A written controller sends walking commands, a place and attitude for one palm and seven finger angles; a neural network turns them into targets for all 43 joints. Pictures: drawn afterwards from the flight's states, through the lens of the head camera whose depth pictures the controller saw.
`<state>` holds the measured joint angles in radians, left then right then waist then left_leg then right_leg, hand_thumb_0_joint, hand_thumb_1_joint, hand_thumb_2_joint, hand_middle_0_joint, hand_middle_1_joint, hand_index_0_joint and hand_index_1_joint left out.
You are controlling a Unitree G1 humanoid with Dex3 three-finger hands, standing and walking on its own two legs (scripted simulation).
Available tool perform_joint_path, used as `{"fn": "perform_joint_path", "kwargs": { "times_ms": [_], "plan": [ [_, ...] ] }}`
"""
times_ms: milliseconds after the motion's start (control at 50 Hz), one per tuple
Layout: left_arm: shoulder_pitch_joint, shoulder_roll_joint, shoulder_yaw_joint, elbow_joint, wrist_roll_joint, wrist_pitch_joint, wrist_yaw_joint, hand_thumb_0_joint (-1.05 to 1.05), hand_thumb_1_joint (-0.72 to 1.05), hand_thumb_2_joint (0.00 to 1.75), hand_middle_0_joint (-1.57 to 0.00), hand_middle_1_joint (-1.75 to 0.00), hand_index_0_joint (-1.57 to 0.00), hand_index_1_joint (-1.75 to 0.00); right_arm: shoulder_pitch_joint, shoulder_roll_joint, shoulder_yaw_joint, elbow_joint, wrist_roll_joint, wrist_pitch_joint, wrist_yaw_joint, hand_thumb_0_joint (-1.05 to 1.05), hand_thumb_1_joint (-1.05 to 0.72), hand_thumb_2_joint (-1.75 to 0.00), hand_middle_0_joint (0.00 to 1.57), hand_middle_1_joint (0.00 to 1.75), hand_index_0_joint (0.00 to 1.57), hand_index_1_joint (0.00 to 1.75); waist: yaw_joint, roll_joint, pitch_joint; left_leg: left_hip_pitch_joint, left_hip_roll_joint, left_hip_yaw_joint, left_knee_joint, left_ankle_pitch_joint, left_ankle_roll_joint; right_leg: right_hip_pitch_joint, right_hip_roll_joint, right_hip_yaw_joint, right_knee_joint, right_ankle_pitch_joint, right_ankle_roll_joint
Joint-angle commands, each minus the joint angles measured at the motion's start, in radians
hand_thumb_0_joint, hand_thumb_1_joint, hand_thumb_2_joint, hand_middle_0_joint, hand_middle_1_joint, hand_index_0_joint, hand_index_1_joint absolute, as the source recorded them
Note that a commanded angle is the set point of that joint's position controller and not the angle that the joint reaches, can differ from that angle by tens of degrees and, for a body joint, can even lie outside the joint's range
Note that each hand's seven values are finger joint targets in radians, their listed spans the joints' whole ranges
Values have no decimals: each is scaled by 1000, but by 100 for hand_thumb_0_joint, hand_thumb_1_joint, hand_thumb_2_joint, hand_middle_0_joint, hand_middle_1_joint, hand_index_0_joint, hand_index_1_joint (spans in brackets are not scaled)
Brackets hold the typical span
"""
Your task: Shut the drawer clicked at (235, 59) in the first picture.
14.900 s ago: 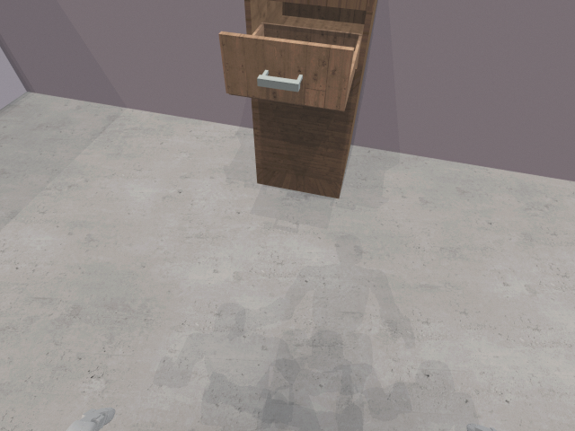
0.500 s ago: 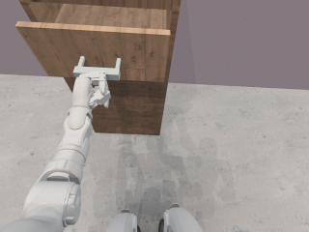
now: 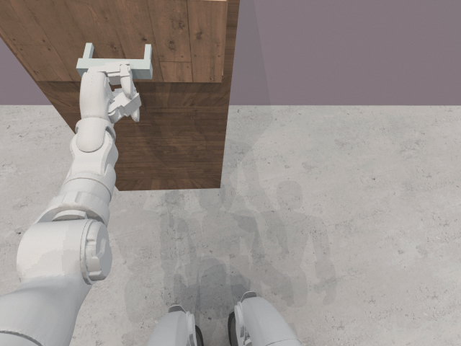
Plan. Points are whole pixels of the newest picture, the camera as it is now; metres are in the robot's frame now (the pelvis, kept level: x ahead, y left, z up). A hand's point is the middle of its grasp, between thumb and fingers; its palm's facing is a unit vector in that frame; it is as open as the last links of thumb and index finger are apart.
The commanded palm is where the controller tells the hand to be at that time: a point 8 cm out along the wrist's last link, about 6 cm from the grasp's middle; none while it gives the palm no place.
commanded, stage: push the drawer shut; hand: left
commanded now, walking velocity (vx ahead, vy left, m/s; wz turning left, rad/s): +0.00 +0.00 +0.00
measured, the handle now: (117, 59) +0.61 +0.13 +0.07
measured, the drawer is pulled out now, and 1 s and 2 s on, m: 0.03 0.00 0.00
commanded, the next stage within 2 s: pull the fist back off the drawer in 0.74 s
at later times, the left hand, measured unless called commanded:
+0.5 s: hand (131, 85) +0.56 +0.11 +0.06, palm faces -0.04 -1.00 -0.04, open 2.7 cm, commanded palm +0.57 +0.15 +0.07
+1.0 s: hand (130, 82) +0.56 +0.11 +0.06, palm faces -0.04 -1.00 -0.06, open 3.0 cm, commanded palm +0.58 +0.13 +0.07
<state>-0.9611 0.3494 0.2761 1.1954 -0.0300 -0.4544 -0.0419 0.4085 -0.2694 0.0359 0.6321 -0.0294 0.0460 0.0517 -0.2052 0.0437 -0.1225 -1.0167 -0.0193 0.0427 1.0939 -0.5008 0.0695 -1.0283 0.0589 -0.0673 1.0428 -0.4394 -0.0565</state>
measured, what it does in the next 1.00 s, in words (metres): stands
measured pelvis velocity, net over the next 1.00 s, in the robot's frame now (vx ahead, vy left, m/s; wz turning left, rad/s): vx -0.03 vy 0.02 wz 0.02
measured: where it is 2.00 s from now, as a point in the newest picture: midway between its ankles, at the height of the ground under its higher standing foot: outside the picture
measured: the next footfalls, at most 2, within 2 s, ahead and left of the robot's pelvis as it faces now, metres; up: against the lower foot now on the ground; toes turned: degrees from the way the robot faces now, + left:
none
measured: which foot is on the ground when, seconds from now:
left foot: down 0.00-1.00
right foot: down 0.00-1.00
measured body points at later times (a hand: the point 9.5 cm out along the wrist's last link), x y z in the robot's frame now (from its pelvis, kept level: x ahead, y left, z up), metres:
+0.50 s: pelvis +0.00 +0.01 -0.01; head +0.16 +0.03 +0.41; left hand +0.55 +0.16 +0.06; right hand -0.03 -0.25 -0.11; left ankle +0.00 +0.08 -0.66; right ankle +0.02 -0.09 -0.66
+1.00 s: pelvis -0.03 +0.02 -0.02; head +0.14 +0.06 +0.39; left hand +0.55 +0.16 +0.07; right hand -0.10 -0.23 -0.11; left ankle +0.00 +0.08 -0.66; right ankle +0.02 -0.09 -0.66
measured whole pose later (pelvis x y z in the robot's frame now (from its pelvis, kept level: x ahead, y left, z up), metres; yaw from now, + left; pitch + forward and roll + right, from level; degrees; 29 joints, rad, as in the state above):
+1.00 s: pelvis -0.03 +0.02 -0.02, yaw +1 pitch +29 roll -6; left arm -1.31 0.49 0.21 1.45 0.04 -0.38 0.02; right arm 0.46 -0.28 0.09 0.69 -0.07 -0.03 0.05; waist -0.31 0.06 -0.11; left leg -1.23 -0.03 -0.01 1.20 -0.47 0.09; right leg -1.19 0.04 -0.13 1.08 -0.40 -0.03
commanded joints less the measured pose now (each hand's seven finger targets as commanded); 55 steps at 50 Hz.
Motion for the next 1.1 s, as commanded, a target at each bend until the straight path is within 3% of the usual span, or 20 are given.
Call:
{"fn": "perform_joint_path", "kwargs": {
  "times_ms": [0,40,140,180,240,320,340,380,440,480,520,580,640,660,720,780,840,980,1000,1080],
  "plan": [
    [-532,182,18,-203,-4,-65,11,0,90,90,-140,-160,-140,-160,186,-166,-64,-42,-5,-7,-5,0,-90,-90,20,30,20,30,-37,68,-513,313,20,-110,-99,376,-30,255,-8,76,-118,314,30],
    [-540,201,28,-181,1,-58,16,0,90,90,-140,-160,-140,-160,198,-172,-63,-38,-7,0,-5,0,-90,-90,20,30,20,30,-48,43,-496,294,21,-111,-96,370,-27,253,-6,78,-123,309,33],
    [-613,209,28,-171,14,-58,31,0,90,90,-140,-160,-140,-160,214,-175,-64,-26,-15,3,-1,0,-90,-90,20,30,20,30,-66,90,-501,333,27,-127,-84,398,-33,193,-5,67,-115,300,31],
    [-645,183,8,-170,16,-58,31,0,90,90,-140,-160,-140,-160,222,-175,-64,-22,-19,2,3,0,-90,-90,20,30,20,30,-80,105,-510,364,30,-137,-79,431,-34,165,-3,61,-108,315,30],
    [-645,234,38,-137,26,-46,35,0,90,90,-140,-160,-140,-160,232,-182,-61,-19,-20,9,3,0,-90,-90,20,30,20,30,-78,93,-526,331,27,-132,-70,423,-32,187,-2,65,-109,317,31],
    [-735,263,47,-126,35,-38,40,0,90,90,-140,-160,-140,-160,245,-184,-57,-11,-21,11,0,0,-90,-90,20,30,20,30,-107,87,-509,302,29,-136,-58,398,-26,168,1,65,-111,298,35],
    [-757,281,50,-116,42,-35,45,0,90,90,-140,-160,-140,-160,246,-185,-55,-10,-22,11,-2,0,-90,-90,20,30,20,30,-114,98,-495,290,28,-136,-58,375,-25,158,0,67,-115,276,35],
    [-823,246,17,-143,41,-38,46,0,90,90,-140,-160,-140,-160,251,-179,-53,-7,-25,4,-2,0,-90,-90,20,30,20,30,-133,132,-506,318,30,-147,-56,376,-25,129,1,63,-109,267,34],
    [-849,290,36,-120,48,-40,47,0,90,90,-140,-160,-140,-160,253,-189,-49,1,-28,1,-4,0,-90,-90,20,30,20,30,-138,153,-524,336,34,-163,-51,367,-32,95,3,56,-107,231,31],
    [-890,241,-7,-115,43,-39,42,0,90,90,-140,-160,-140,-160,253,-188,-48,3,-28,-9,-3,0,-90,-90,20,30,20,30,-160,171,-513,355,38,-179,-51,349,-32,47,4,51,-106,205,31],
    [-908,281,11,-96,46,-35,42,0,90,90,-140,-160,-140,-160,254,-198,-44,8,-29,-12,-6,0,-90,-90,20,30,20,30,-167,162,-504,329,40,-183,-51,302,-31,38,6,50,-109,163,32],
    [-960,311,18,-108,47,-36,47,0,90,90,-140,-160,-140,-160,256,-202,-39,7,-30,-24,-9,0,-90,-90,20,30,20,30,-171,219,-522,346,40,-194,-58,275,-34,7,5,47,-104,138,27],
    [-983,246,-35,-72,49,-23,51,0,90,90,-140,-160,-140,-160,250,-207,-37,15,-32,-33,-9,0,-90,-90,20,30,20,30,-196,221,-488,357,48,-224,-68,216,-40,-63,4,37,-103,99,29],
    [-991,281,-11,-72,49,-21,57,0,90,90,-140,-160,-140,-160,254,-214,-36,18,-34,-37,-12,0,-90,-90,20,30,20,30,-197,200,-480,339,50,-228,-72,188,-38,-61,4,36,-101,86,30],
    [-1038,245,-49,-75,53,-14,66,0,90,90,-140,-160,-140,-160,254,-223,-34,26,-36,-52,-14,0,-90,-90,20,30,20,30,-214,251,-477,392,64,-275,-96,133,-50,-143,-2,26,-89,65,30],
    [-1065,232,-55,-67,52,-7,80,0,90,90,-140,-160,-140,-160,264,-228,-35,37,-38,-68,-15,0,-90,-90,20,30,20,30,-226,248,-484,423,73,-304,-108,114,-57,-180,-3,17,-81,62,31],
    [-1071,196,-81,-47,59,4,89,0,90,90,-140,-160,-140,-160,264,-230,-34,45,-40,-78,-15,0,-90,-90,20,30,20,30,-235,253,-472,419,75,-313,-112,72,-59,-209,-6,17,-81,48,33],
    [-1056,243,-45,-12,64,11,92,0,90,90,-140,-160,-140,-160,273,-236,-27,37,-46,-85,-8,0,-90,-90,20,30,20,30,-225,219,-452,350,62,-304,-105,39,-51,-180,-8,18,-76,33,29],
    [-1049,271,-27,-12,70,10,90,0,90,90,-140,-160,-140,-160,274,-238,-27,34,-47,-83,-7,0,-90,-90,20,30,20,30,-213,220,-458,343,61,-303,-102,48,-55,-172,-7,17,-70,35,27],
    [-1038,250,-41,-29,70,8,77,0,90,90,-140,-160,-140,-160,273,-234,-30,23,-46,-78,1,0,-90,-90,20,30,20,30,-202,249,-469,369,65,-315,-98,69,-62,-182,-10,13,-58,47,24]
  ]
}}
